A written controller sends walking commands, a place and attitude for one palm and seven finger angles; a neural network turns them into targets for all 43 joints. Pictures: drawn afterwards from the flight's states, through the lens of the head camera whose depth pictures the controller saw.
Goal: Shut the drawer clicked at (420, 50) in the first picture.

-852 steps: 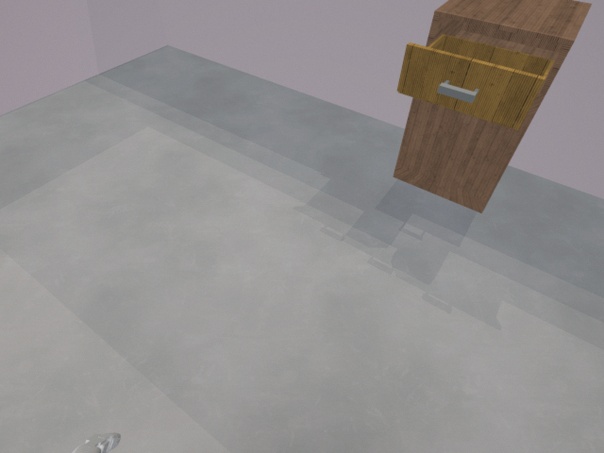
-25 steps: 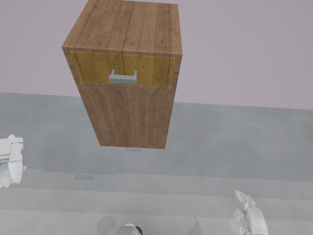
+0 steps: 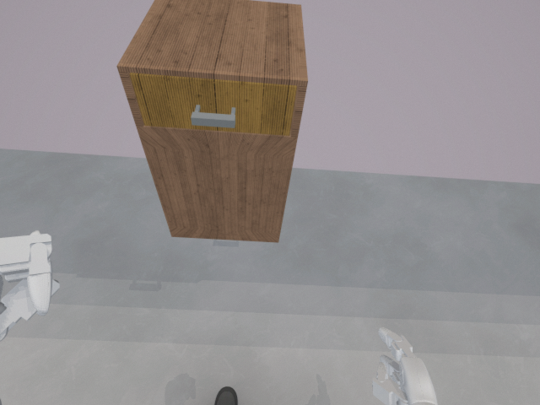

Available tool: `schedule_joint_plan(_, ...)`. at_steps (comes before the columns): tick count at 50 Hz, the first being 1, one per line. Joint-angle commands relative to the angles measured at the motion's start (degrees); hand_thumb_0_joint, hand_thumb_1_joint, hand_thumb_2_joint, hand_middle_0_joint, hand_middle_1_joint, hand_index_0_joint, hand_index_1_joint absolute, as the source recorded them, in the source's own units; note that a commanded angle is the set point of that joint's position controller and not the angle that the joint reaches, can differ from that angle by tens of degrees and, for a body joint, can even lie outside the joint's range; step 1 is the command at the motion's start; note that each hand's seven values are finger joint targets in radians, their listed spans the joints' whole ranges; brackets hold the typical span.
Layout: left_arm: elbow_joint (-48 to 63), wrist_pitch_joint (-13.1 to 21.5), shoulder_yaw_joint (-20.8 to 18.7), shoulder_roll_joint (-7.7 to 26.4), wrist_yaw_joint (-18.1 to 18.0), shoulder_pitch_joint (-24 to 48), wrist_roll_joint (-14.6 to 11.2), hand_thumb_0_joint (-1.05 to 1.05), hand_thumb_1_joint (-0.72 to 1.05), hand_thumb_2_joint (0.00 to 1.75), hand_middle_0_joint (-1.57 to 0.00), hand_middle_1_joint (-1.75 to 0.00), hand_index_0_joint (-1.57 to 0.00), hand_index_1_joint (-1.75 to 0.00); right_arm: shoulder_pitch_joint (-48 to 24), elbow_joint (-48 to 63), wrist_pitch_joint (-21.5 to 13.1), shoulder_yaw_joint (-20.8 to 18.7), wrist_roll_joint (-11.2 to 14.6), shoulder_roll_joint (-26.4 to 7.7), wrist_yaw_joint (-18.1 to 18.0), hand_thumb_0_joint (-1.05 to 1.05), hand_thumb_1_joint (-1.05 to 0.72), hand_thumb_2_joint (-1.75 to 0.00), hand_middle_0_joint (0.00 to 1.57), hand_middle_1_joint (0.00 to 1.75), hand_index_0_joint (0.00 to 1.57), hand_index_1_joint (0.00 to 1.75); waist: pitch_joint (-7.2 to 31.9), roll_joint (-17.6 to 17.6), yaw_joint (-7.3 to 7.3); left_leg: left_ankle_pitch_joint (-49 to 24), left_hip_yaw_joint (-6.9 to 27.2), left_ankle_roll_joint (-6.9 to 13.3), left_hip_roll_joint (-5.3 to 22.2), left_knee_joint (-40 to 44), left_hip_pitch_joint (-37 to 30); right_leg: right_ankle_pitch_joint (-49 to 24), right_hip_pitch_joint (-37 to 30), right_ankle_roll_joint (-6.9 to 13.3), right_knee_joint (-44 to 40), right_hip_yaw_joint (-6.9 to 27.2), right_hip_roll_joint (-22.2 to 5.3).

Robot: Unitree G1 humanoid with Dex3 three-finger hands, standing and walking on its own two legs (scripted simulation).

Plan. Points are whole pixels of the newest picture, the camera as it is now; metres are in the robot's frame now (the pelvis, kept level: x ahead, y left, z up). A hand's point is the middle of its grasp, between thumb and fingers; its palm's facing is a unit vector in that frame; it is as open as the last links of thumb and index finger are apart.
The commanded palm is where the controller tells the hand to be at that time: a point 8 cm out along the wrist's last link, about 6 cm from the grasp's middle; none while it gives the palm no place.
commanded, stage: stop stepping back and stand still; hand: left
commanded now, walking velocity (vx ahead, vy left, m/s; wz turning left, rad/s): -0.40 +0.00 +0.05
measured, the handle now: (214, 114) +0.78 +0.20 -0.08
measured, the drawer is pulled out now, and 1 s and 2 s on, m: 0.00 0.00 0.00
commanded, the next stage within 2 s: let the arm hang, fingers relaxed in 0.76 s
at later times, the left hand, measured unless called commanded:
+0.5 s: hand (30, 398) +0.11 +0.21 +0.16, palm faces +0.32 -0.83 -0.46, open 3.2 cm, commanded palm +0.05 +0.26 +0.17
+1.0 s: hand out of the picture +0.09 +0.25 -0.04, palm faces +0.13 -0.89 -0.43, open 3.1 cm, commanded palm none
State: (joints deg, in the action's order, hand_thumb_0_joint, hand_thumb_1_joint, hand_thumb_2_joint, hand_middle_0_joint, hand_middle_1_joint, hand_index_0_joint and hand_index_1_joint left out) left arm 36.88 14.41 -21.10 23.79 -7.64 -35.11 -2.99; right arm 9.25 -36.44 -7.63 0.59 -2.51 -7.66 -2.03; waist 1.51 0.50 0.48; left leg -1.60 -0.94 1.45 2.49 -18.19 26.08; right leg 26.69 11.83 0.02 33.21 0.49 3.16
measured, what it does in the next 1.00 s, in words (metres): walks backwards: right foot, then left foot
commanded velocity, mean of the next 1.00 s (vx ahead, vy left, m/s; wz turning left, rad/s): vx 0.05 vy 0.03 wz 0.00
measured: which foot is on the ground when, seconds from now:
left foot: down 0.00-0.10, up 0.12-0.26, down 0.28-1.00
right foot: up 0.00-0.04, down 0.06-1.00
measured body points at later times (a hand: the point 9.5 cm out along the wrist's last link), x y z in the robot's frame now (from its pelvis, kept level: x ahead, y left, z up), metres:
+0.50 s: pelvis -0.08 -0.02 -0.01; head -0.09 -0.01 +0.44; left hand +0.09 +0.25 +0.19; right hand +0.06 -0.28 -0.08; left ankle -0.02 +0.09 -0.74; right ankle -0.13 -0.12 -0.74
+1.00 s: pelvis -0.10 +0.00 -0.01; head -0.11 -0.01 +0.44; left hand +0.08 +0.29 -0.01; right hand +0.06 -0.24 -0.13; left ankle -0.02 +0.09 -0.74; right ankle -0.13 -0.12 -0.74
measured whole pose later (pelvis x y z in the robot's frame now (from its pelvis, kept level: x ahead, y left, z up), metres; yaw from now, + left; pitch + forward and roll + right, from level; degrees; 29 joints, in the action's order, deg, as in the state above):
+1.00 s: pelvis -0.10 +0.00 -0.01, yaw +2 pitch +0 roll -1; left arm -15.0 1.0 -6.0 18.7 -1.7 -17.5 2.3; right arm 7.8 -46.9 -2.6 -0.1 -0.4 -15.2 0.4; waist 1.1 -3.9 0.3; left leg 10.2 0.5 2.4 -1.4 -33.7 23.1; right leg 20.4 12.3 -0.1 33.1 -3.0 0.0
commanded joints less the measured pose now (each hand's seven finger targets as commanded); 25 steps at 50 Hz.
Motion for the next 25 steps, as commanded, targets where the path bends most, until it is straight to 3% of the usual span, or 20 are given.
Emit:
schedule_joint_plan(1, 12.6, 4.8, -8.9, 10.9, 0.7, -2.6, -2.1, 0.00, 0.90, 0.90, -1.40, -1.60, -1.40, -1.60, -1.4, 7.9, -0.6, -4.1, 0.2, -10.6, -0.4, 0.00, -0.90, -0.90, 0.20, 0.30, 0.20, 0.30, 12.3, -11.3, -0.32, 2.3, 5.0, 0.7, 7.1, 2.1, -20.3, -10.5, 0.4, 0.2, -17.5, -2.6, -0.4)
schedule_joint_plan(2, 12.6, 5.4, -10.6, 12.6, 0.8, -3.1, -2.4, 0.00, 0.90, 0.90, -1.40, -1.60, -1.40, -1.60, -2.2, 8.7, 0.3, -4.2, 0.4, -10.7, -0.4, 0.00, -0.90, -0.90, 0.20, 0.30, 0.20, 0.30, 11.2, -7.0, -0.49, 7.1, 2.5, -0.6, 5.0, -2.1, -18.7, -13.9, 1.9, 1.0, -20.1, 0.1, -3.7)
schedule_joint_plan(3, 11.8, 5.5, -12.4, 14.2, 0.5, -4.0, -2.5, 0.00, 0.90, 0.90, -1.40, -1.60, -1.40, -1.60, -2.4, 9.2, 0.9, -3.7, 0.6, -10.1, -0.4, 0.00, -0.90, -0.90, 0.20, 0.30, 0.20, 0.30, 11.1, -1.1, -0.79, 13.5, 0.3, -2.2, 2.0, -8.2, -17.2, -17.7, 5.4, 2.9, -20.2, 3.5, -9.0)
schedule_joint_plan(4, 9.9, 5.0, -10.8, 12.4, 0.4, -5.2, -2.9, 0.00, 0.90, 0.90, -1.40, -1.60, -1.40, -1.60, -2.6, 9.9, 1.0, -3.5, 1.6, -9.2, -0.7, 0.00, -0.90, -0.90, 0.20, 0.30, 0.20, 0.30, 9.8, 6.0, -0.74, 17.1, -3.0, -3.4, -2.4, -16.6, -18.8, -10.8, 12.5, 3.9, -23.4, 5.4, -13.5)
schedule_joint_plan(5, 8.0, 3.8, -10.4, 11.3, 0.1, -7.2, -2.6, 0.00, 0.90, 0.90, -1.40, -1.60, -1.40, -1.60, -3.2, 10.0, 1.1, -4.3, 2.5, -10.2, -0.8, 0.00, -0.90, -0.90, 0.20, 0.30, 0.20, 0.30, 7.4, 10.9, -0.13, 17.3, -1.5, -3.2, -4.3, -26.1, -14.0, -11.4, 14.5, 5.1, -23.3, 10.1, -17.2)
schedule_joint_plan(6, 6.3, 2.2, -11.3, 11.1, -0.5, -8.0, -2.3, 0.00, 0.90, 0.90, -1.40, -1.60, -1.40, -1.60, -3.5, 9.6, 1.8, -4.0, 2.8, -9.9, -1.0, 0.00, -0.90, -0.90, 0.20, 0.30, 0.20, 0.30, 6.2, 9.8, -0.15, 18.9, 0.7, -2.4, -3.1, -30.9, -6.0, -19.6, 10.3, 7.3, -19.3, 10.2, -18.8)
schedule_joint_plan(7, 5.8, 1.3, -11.0, 10.6, -1.1, -7.6, -1.8, 0.00, 0.90, 0.90, -1.40, -1.60, -1.40, -1.60, -3.7, 9.8, 2.2, -3.2, 3.0, -8.7, -1.4, 0.00, -0.90, -0.90, 0.20, 0.30, 0.20, 0.30, 5.7, 7.0, -0.86, 19.6, 1.9, -2.1, -2.0, -30.9, -1.3, -27.4, 5.5, 7.9, -15.3, 8.5, -18.6)
schedule_joint_plan(8, 6.5, 1.0, -10.5, 10.4, -1.3, -5.6, -1.5, 0.00, 0.90, 0.90, -1.40, -1.60, -1.40, -1.60, -4.0, 10.4, 2.3, -2.6, 2.9, -9.1, -1.5, 0.00, -0.90, -0.90, 0.20, 0.30, 0.20, 0.30, 5.9, 4.6, -1.36, 19.3, 1.5, -1.7, -1.5, -27.1, -0.6, -30.6, 2.2, 7.1, -13.1, 8.2, -18.2)
schedule_joint_plan(9, 3.8, 0.7, -9.5, 9.2, -1.8, -4.8, -1.1, 0.00, 0.90, 0.90, -1.40, -1.60, -1.40, -1.60, -3.9, 10.1, 2.1, -2.4, 3.3, -8.6, -2.1, 0.00, -0.90, -0.90, 0.20, 0.30, 0.20, 0.30, 3.3, 4.5, -1.66, 17.5, 0.6, -1.4, -1.2, -21.3, -2.0, -33.9, 1.4, 5.9, -11.9, 6.7, -16.6)
schedule_joint_plan(11, 2.3, 0.5, -7.0, 8.1, -2.3, -1.2, -0.7, 0.00, 0.90, 0.90, -1.40, -1.60, -1.40, -1.60, -2.6, 9.5, 1.0, -2.8, 3.6, -10.4, -2.8, 0.00, -0.90, -0.90, 0.20, 0.30, 0.20, 0.30, 1.3, 5.6, -1.92, 12.9, -0.8, 0.0, -1.8, -12.7, -8.5, -31.3, 3.0, 2.6, -11.7, 5.4, -14.9)
schedule_joint_plan(13, 2.8, 1.2, -5.8, 8.4, -2.3, 1.8, -0.3, 0.00, 0.90, 0.90, -1.40, -1.60, -1.40, -1.60, -2.7, 9.6, -0.4, -3.7, 3.8, -12.0, -3.2, 0.00, -0.90, -0.90, 0.20, 0.30, 0.20, 0.30, 0.4, 5.4, -1.26, 6.5, -0.1, 1.2, -0.4, -8.5, -13.3, -30.5, 2.6, -0.7, -11.5, 4.5, -12.3)
schedule_joint_plan(15, 2.4, 2.1, -6.4, 8.9, -2.0, 0.9, 0.6, 0.00, 0.90, 0.90, -1.40, -1.60, -1.40, -1.60, -0.8, 9.8, -1.0, -4.2, 3.5, -12.8, -3.3, 0.00, -0.90, -0.90, 0.20, 0.30, 0.20, 0.30, 1.1, 2.9, -1.00, -3.6, 0.5, 2.4, 0.8, -8.8, -16.4, -39.5, 0.4, -3.2, -9.3, 3.9, -9.4)
schedule_joint_plan(16, 4.0, 2.5, -7.0, 9.5, -2.0, 0.4, 0.8, 0.00, 0.90, 0.90, -1.40, -1.60, -1.40, -1.60, 0.0, 9.7, -0.7, -3.5, 3.2, -12.1, -3.1, 0.00, -0.90, -0.90, 0.20, 0.30, 0.20, 0.30, 3.5, -0.6, -1.54, -10.0, 1.4, 2.8, 0.7, -8.8, -17.3, -42.8, -1.4, -3.0, -6.6, 1.5, -8.6)
schedule_joint_plan(17, 6.4, 2.9, -6.8, 9.5, -1.7, 0.5, 0.9, 0.00, 0.90, 0.90, -1.40, -1.60, -1.40, -1.60, 0.0, 10.1, -0.5, -3.2, 3.3, -11.9, -2.8, 0.00, -0.90, -0.90, 0.20, 0.30, 0.20, 0.30, 5.1, -3.5, -1.36, -13.1, 2.4, 2.8, 1.1, -8.3, -18.2, -39.8, -1.7, -2.7, -4.8, 0.3, -7.6)
schedule_joint_plan(18, 7.7, 3.3, -7.4, 10.3, -1.5, 0.7, 0.8, 0.00, 0.90, 0.90, -1.40, -1.60, -1.40, -1.60, -0.6, 10.2, -0.6, -3.3, 3.4, -11.9, -2.7, 0.00, -0.90, -0.90, 0.20, 0.30, 0.20, 0.30, 5.3, -4.7, -0.98, -9.5, 3.6, 2.9, 2.0, -7.7, -18.3, -30.8, -0.4, -2.9, -5.6, -0.1, -6.7)
schedule_joint_plan(20, 6.3, 3.2, -6.2, 7.9, -1.4, -1.3, 0.7, 0.00, 0.90, 0.90, -1.40, -1.60, -1.40, -1.60, -0.8, 10.5, -1.0, -3.6, 3.4, -12.1, -2.4, 0.00, -0.90, -0.90, 0.20, 0.30, 0.20, 0.30, 3.0, -3.7, -0.97, -1.1, 5.0, 2.3, 2.4, -7.1, -14.6, -21.6, -0.3, -1.6, -9.4, 0.9, -5.9)
schedule_joint_plan(22, 5.6, 3.5, -7.0, 8.0, -1.5, -2.0, 0.5, 0.00, 0.90, 0.90, -1.40, -1.60, -1.40, -1.60, -1.2, 10.4, -1.1, -3.6, 3.1, -11.8, -2.2, 0.00, -0.90, -0.90, 0.20, 0.30, 0.20, 0.30, 0.0, -2.7, -1.20, 9.5, 5.2, 1.6, 1.5, -6.3, -12.0, -14.5, 1.6, -0.2, -13.1, 2.6, -6.4)
schedule_joint_plan(25, 3.6, 3.6, -7.0, 7.1, -1.3, -2.0, 0.1, 0.00, 0.90, 0.90, -1.40, -1.60, -1.40, -1.60, -1.4, 10.6, -1.0, -3.6, 2.9, -11.4, -2.2, 0.00, -0.90, -0.90, 0.20, 0.30, 0.20, 0.30, -3.4, -1.7, -1.61, 17.9, 4.8, 0.5, 0.5, -6.5, -11.6, -3.3, 6.4, 1.3, -17.6, 4.6, -7.2)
